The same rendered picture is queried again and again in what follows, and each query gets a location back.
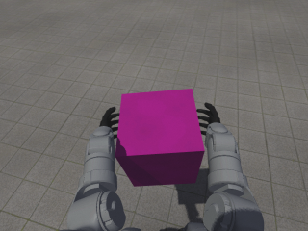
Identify robot left hand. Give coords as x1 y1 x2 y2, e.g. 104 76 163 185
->
99 107 120 139

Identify robot right hand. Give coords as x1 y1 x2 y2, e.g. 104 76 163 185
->
197 102 220 136

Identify right robot forearm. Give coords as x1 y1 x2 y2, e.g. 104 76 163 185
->
204 122 258 206

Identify carton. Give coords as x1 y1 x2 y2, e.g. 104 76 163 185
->
115 89 205 187

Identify left robot upper arm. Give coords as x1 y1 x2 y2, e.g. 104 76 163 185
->
59 190 126 231

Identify right robot upper arm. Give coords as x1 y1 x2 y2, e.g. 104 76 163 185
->
202 192 265 231

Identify left robot forearm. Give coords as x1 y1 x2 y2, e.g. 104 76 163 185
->
66 126 117 228

